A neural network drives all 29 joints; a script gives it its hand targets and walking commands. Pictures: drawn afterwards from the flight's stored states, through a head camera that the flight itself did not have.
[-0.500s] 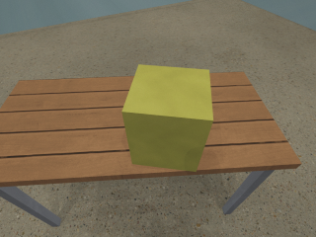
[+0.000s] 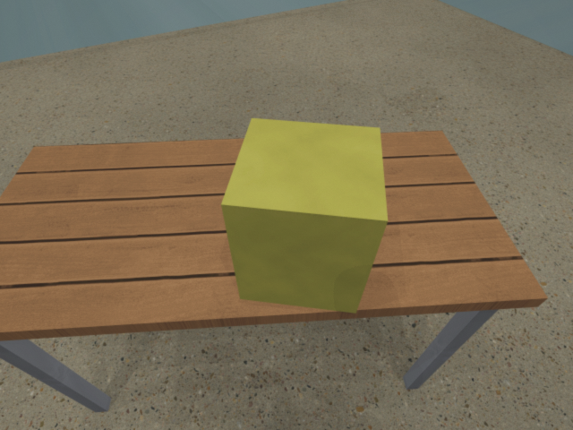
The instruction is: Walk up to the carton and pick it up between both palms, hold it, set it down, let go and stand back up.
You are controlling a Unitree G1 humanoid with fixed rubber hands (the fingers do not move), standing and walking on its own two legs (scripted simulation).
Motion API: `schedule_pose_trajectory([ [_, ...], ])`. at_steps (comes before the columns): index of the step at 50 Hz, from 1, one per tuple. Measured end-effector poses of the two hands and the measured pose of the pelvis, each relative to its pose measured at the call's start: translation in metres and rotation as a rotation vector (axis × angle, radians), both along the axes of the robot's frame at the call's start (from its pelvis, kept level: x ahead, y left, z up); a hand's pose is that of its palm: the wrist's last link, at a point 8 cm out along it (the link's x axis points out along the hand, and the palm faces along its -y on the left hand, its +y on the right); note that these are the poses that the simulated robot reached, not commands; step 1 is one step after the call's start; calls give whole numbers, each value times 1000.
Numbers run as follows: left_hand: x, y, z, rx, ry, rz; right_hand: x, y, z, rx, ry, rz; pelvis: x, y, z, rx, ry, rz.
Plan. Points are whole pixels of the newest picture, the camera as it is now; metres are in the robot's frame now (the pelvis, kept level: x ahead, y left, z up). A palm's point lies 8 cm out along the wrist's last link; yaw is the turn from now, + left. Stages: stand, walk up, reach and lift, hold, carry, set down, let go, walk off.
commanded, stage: stand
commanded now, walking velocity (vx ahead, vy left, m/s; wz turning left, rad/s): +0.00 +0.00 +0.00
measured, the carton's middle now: (305, 218) +0.44 -0.02 +0.03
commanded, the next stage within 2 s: none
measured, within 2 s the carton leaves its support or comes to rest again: neither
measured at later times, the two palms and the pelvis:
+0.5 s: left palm out of the picture +0.02 +0.26 -0.13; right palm out of the picture +0.03 -0.25 -0.12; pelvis +0.00 +0.00 +0.00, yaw +0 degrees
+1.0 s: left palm out of the picture +0.01 +0.25 -0.13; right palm out of the picture +0.02 -0.25 -0.13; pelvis +0.00 +0.00 +0.00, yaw +0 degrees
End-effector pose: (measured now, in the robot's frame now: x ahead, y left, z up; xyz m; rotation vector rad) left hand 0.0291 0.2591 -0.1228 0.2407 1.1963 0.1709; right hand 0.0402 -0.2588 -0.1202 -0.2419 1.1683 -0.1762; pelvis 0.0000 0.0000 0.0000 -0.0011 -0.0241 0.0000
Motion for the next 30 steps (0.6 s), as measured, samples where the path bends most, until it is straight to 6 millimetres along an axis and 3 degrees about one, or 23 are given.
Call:
schedule_pose_trajectory([
  [30, -12, -4, -5, -10, 58, 20, -13, 5, -5, 9, 56, -23, 3, 1, 1, 0, 1, -1],
])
